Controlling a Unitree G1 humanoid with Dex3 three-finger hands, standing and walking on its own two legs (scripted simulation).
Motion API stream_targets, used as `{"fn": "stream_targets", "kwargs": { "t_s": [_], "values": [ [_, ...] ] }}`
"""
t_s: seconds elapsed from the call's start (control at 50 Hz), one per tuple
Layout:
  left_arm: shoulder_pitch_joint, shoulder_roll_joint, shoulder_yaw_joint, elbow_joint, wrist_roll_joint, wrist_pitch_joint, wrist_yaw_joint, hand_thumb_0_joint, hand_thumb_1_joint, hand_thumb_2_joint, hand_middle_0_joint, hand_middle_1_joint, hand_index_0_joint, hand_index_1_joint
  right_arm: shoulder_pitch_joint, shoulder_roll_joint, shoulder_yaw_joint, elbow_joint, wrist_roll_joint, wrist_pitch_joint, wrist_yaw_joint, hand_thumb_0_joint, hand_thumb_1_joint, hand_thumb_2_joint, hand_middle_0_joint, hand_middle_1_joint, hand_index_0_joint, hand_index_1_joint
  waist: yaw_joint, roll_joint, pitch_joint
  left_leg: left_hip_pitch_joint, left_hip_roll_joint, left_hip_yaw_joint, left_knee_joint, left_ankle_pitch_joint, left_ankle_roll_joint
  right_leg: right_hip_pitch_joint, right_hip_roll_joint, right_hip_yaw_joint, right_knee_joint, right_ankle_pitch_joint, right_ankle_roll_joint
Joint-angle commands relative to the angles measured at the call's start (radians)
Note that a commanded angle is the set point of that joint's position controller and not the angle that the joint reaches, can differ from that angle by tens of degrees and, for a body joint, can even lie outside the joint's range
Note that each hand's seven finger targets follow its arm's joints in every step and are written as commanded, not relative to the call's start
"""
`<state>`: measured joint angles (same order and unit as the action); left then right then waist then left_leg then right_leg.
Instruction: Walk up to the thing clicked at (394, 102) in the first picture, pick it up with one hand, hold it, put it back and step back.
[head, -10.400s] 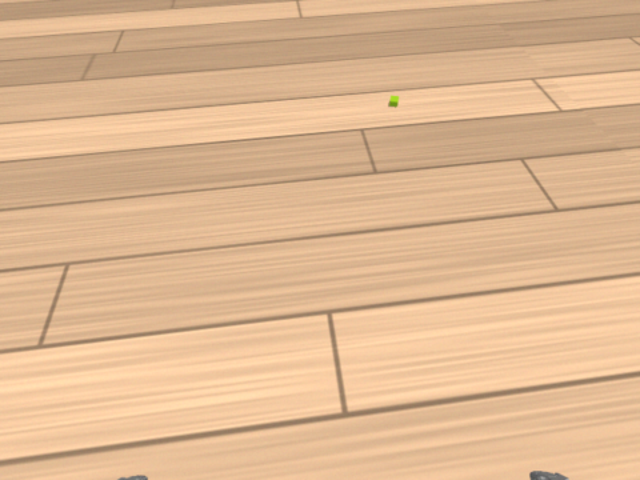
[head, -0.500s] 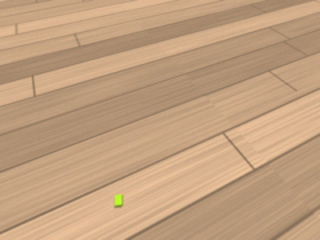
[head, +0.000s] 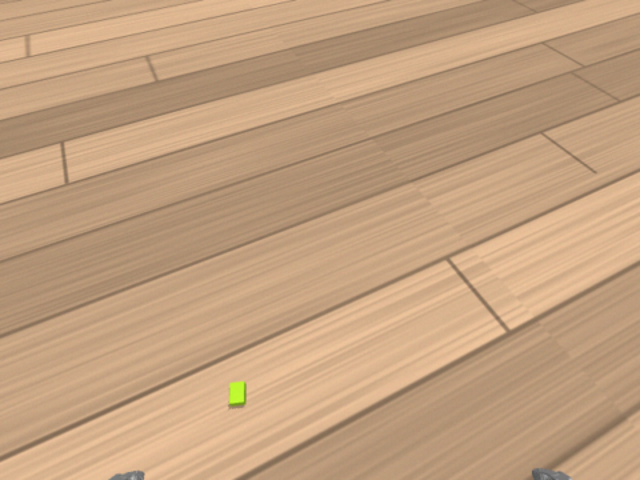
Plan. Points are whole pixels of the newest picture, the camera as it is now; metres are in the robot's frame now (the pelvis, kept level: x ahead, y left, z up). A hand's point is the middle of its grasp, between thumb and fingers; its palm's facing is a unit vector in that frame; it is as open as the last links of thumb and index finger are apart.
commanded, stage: rise first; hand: left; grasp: from above
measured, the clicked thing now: (237, 393) +0.42 +0.29 -0.77
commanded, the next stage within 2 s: none
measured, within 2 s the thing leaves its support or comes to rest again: neither
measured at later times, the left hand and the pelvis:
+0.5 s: hand out of the picture +0.13 +0.26 -0.21, palm faces -0.10 -0.90 -0.42, open 13.7 cm; pelvis -0.02 +0.01 -0.07, yaw -1 degrees
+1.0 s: hand out of the picture +0.15 +0.30 -0.32, palm faces -0.35 -0.72 -0.60, open 13.7 cm; pelvis -0.04 +0.00 -0.18, yaw +0 degrees
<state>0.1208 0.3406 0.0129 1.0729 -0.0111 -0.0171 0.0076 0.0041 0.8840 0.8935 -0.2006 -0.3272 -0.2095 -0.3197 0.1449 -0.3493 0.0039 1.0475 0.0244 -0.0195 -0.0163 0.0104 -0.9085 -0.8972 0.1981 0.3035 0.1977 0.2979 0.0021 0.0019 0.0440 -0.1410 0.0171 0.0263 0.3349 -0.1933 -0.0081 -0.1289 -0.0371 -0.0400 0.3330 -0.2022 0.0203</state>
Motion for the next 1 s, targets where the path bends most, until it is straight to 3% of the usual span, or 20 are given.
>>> {"fn": "stream_targets", "kwargs": {
  "t_s": [0.0, 0.02, 0.04, 0.06, 0.08, 0.12, 0.14, 0.2, 0.28, 0.34, 0.46, 0.56, 0.7, 0.74, 0.78, 0.82, 0.84, 0.9, 0.92, 0.98],
  "values": [
    [-0.231, 0.188, 0.117, -0.038, 0.003, -0.034, 0.016, 0.000, 0.500, 0.908, -0.212, -0.663, -0.193, -0.682, 0.052, -0.105, -0.031, -0.209, 0.033, -0.032, -0.028, 0.000, -0.875, -0.893, 0.200, 0.300, 0.200, 0.300, -0.043, -0.067, -0.019, -0.135, -0.018, 0.018, 0.080, 0.038, 0.024, -0.154, 0.036, -0.013, 0.053, 0.064, -0.030],
    [-0.280, 0.228, 0.128, -0.075, 0.027, -0.034, 0.006, 0.000, 0.420, 0.925, -0.184, -0.720, -0.170, -0.735, 0.065, -0.107, -0.048, -0.233, 0.025, -0.033, -0.033, 0.000, -0.869, -0.891, 0.200, 0.300, 0.200, 0.300, -0.037, -0.047, -0.088, -0.140, -0.025, 0.021, 0.110, 0.060, 0.026, -0.155, 0.031, -0.003, 0.076, 0.082, -0.032],
    [-0.330, 0.285, 0.167, -0.121, 0.044, -0.044, -0.001, 0.000, 0.340, 0.949, -0.196, -0.756, -0.173, -0.780, 0.086, -0.109, -0.062, -0.247, 0.020, -0.038, -0.040, 0.000, -0.867, -0.892, 0.200, 0.300, 0.200, 0.300, -0.030, -0.013, -0.187, -0.124, -0.026, 0.019, 0.136, 0.090, 0.023, -0.139, 0.026, 0.005, 0.112, 0.122, -0.031],
    [-0.263, 0.287, 0.189, -0.088, 0.068, -0.035, -0.015, 0.000, 0.260, 0.905, -0.190, -0.820, -0.184, -0.828, 0.093, -0.103, -0.073, -0.273, 0.010, -0.042, -0.036, 0.000, -0.824, -0.881, 0.200, 0.300, 0.200, 0.300, -0.025, -0.008, -0.242, -0.138, -0.030, 0.015, 0.177, 0.129, 0.021, -0.137, 0.026, 0.006, 0.152, 0.160, -0.031],
    [-0.144, 0.237, 0.179, 0.002, 0.101, -0.015, -0.030, 0.000, 0.196, 0.909, -0.168, -0.875, -0.177, -0.867, 0.123, -0.100, -0.083, -0.274, 0.000, -0.040, -0.029, 0.000, -0.857, -0.889, 0.200, 0.300, 0.200, 0.300, -0.021, -0.024, -0.239, -0.180, -0.028, 0.006, 0.217, 0.158, 0.018, -0.161, 0.031, 0.003, 0.196, 0.185, -0.033],
    [-0.076, 0.251, 0.217, -0.065, 0.140, 0.002, -0.040, 0.000, 0.036, 0.947, -0.147, -0.914, -0.141, -0.921, 0.123, -0.096, -0.100, -0.330, -0.005, -0.041, -0.020, 0.000, -0.855, -0.889, 0.200, 0.300, 0.200, 0.300, 0.034, 0.052, -0.351, -0.174, -0.037, 0.007, 0.259, 0.226, 0.006, -0.136, 0.030, 0.004, 0.246, 0.222, -0.044],
    [-0.067, 0.245, 0.218, -0.111, 0.147, 0.014, -0.037, 0.000, -0.044, 0.949, -0.153, -0.934, -0.145, -0.942, 0.127, -0.090, -0.104, -0.356, 0.000, -0.040, -0.020, 0.000, -0.871, -0.893, 0.200, 0.300, 0.200, 0.300, 0.037, 0.054, -0.378, -0.167, -0.037, 0.003, 0.256, 0.246, 0.003, -0.130, 0.032, 0.003, 0.248, 0.231, -0.044],
    [-0.076, 0.173, 0.165, -0.146, 0.174, 0.080, -0.027, 0.000, -0.284, 0.940, -0.154, -0.939, -0.138, -0.956, 0.086, -0.073, -0.093, -0.411, 0.005, -0.038, -0.012, 0.000, -0.846, -0.886, 0.200, 0.300, 0.200, 0.300, 0.018, 0.055, -0.276, -0.249, -0.030, -0.005, 0.277, 0.209, -0.002, -0.216, 0.038, -0.009, 0.266, 0.172, -0.045],
    [-0.110, 0.170, 0.168, -0.246, 0.191, 0.119, -0.012, 0.000, -0.549, 1.011, -0.124, -0.972, -0.082, -1.015, 0.070, -0.067, -0.097, -0.476, 0.005, -0.053, 0.002, 0.000, -0.861, -0.892, 0.201, 0.300, 0.200, 0.300, -0.004, 0.023, -0.244, -0.367, -0.017, -0.013, 0.363, 0.063, 0.003, -0.358, 0.047, -0.015, 0.343, 0.026, -0.045],
    [-0.102, 0.168, 0.191, -0.329, 0.204, 0.113, -0.003, 0.000, -0.583, 1.023, -0.083, -1.017, -0.055, -1.046, 0.085, -0.063, -0.104, -0.506, 0.001, -0.077, 0.008, 0.000, -0.869, -0.893, 0.201, 0.300, 0.200, 0.300, -0.008, 0.022, -0.289, -0.421, -0.007, -0.023, 0.438, 0.009, 0.004, -0.447, 0.050, -0.019, 0.431, -0.029, -0.045],
    [0.002, 0.204, 0.222, -0.549, 0.244, 0.110, 0.004, 0.000, -0.578, 1.040, -0.074, -1.049, -0.047, -1.077, 0.097, -0.050, -0.109, -0.549, -0.007, -0.115, -0.007, 0.000, -0.857, -0.892, 0.200, 0.300, 0.200, 0.300, -0.012, 0.074, -0.421, -0.440, 0.002, -0.035, 0.558, 0.085, 0.005, -0.526, 0.042, -0.006, 0.564, 0.015, -0.043],
    [0.068, 0.175, 0.201, -0.633, 0.266, 0.161, -0.006, 0.000, -0.555, 1.031, -0.078, -1.048, -0.052, -1.075, 0.084, -0.046, -0.108, -0.573, -0.011, -0.130, -0.014, 0.000, -0.827, -0.885, 0.200, 0.300, 0.200, 0.300, -0.028, 0.064, -0.407, -0.506, 0.003, -0.038, 0.604, 0.042, 0.009, -0.580, 0.041, -0.002, 0.595, -0.011, -0.039],
    [0.126, 0.181, 0.211, -0.676, 0.291, 0.186, -0.006, 0.000, -0.503, 0.971, -0.103, -1.035, -0.092, -1.046, 0.055, -0.034, -0.097, -0.595, -0.017, -0.164, -0.016, 0.000, -0.817, -0.882, 0.200, 0.300, 0.200, 0.300, -0.027, 0.035, -0.398, -0.636, -0.002, -0.041, 0.692, -0.041, 0.018, -0.665, 0.039, -0.003, 0.669, -0.072, -0.041],
    [0.058, 0.206, 0.214, -0.698, 0.307, 0.172, -0.002, 0.000, -0.494, 0.959, -0.112, -1.025, -0.104, -1.034, 0.041, -0.035, -0.095, -0.605, -0.019, -0.177, -0.015, 0.000, -0.823, -0.884, 0.200, 0.300, 0.200, 0.300, -0.045, 0.056, -0.399, -0.677, -0.002, -0.038, 0.737, -0.066, 0.020, -0.717, 0.038, 0.003, 0.704, -0.086, -0.039],
    [0.016, 0.204, 0.201, -0.645, 0.337, 0.145, -0.003, 0.000, -0.478, 0.941, -0.121, -1.028, -0.117, -1.033, 0.029, -0.038, -0.092, -0.597, -0.021, -0.188, -0.012, 0.000, -0.814, -0.882, 0.200, 0.300, 0.200, 0.300, -0.053, 0.058, -0.384, -0.740, 0.001, -0.044, 0.790, -0.080, 0.017, -0.807, 0.037, 0.001, 0.778, -0.113, -0.043],
    [-0.061, 0.252, 0.228, -0.599, 0.381, 0.097, 0.002, 0.000, -0.469, 0.926, -0.141, -1.015, -0.138, -1.019, 0.017, -0.047, -0.100, -0.589, -0.026, -0.200, -0.009, 0.000, -0.834, -0.887, 0.200, 0.300, 0.200, 0.300, -0.051, 0.053, -0.393, -0.837, -0.002, -0.044, 0.867, -0.136, 0.020, -0.900, 0.036, 0.006, 0.852, -0.156, -0.042],
    [-0.063, 0.271, 0.241, -0.583, 0.402, 0.073, 0.002, 0.000, -0.470, 0.925, -0.139, -1.017, -0.137, -1.019, 0.011, -0.050, -0.100, -0.584, -0.028, -0.206, -0.006, 0.000, -0.835, -0.887, 0.200, 0.300, 0.200, 0.300, -0.035, 0.069, -0.406, -0.873, -0.004, -0.046, 0.897, -0.156, 0.017, -0.943, 0.035, 0.007, 0.893, -0.179, -0.044],
    [-0.110, 0.276, 0.215, -0.619, 0.472, 0.000, -0.001, 0.000, -0.455, 0.923, -0.127, -1.017, -0.130, -1.015, 0.017, -0.068, -0.115, -0.580, -0.028, -0.217, 0.003, 0.000, -0.820, -0.884, 0.200, 0.300, 0.200, 0.300, -0.032, 0.112, -0.533, -0.900, -0.008, -0.052, 0.972, -0.185, 0.013, -1.028, 0.035, 0.015, 0.986, -0.195, -0.044],
    [-0.118, 0.258, 0.187, -0.609, 0.489, -0.019, -0.003, 0.000, -0.466, 0.922, -0.124, -1.037, -0.130, -1.031, 0.008, -0.071, -0.114, -0.570, -0.026, -0.218, 0.005, 0.000, -0.833, -0.888, 0.200, 0.300, 0.200, 0.300, -0.041, 0.111, -0.552, -0.917, -0.004, -0.065, 0.991, -0.177, 0.010, -1.072, 0.036, 0.010, 1.023, -0.193, -0.045],
    [-0.207, 0.352, 0.237, -0.546, 0.556, -0.079, 0.013, 0.000, -0.464, 0.923, -0.135, -1.016, -0.137, -1.015, 0.003, -0.094, -0.123, -0.541, -0.024, -0.216, 0.015, 0.000, -0.841, -0.891, 0.200, 0.300, 0.200, 0.300, -0.024, 0.122, -0.614, -0.999, -0.004, -0.074, 1.100, -0.137, 0.009, -1.192, 0.036, 0.007, 1.133, -0.178, -0.047]
  ]
}}
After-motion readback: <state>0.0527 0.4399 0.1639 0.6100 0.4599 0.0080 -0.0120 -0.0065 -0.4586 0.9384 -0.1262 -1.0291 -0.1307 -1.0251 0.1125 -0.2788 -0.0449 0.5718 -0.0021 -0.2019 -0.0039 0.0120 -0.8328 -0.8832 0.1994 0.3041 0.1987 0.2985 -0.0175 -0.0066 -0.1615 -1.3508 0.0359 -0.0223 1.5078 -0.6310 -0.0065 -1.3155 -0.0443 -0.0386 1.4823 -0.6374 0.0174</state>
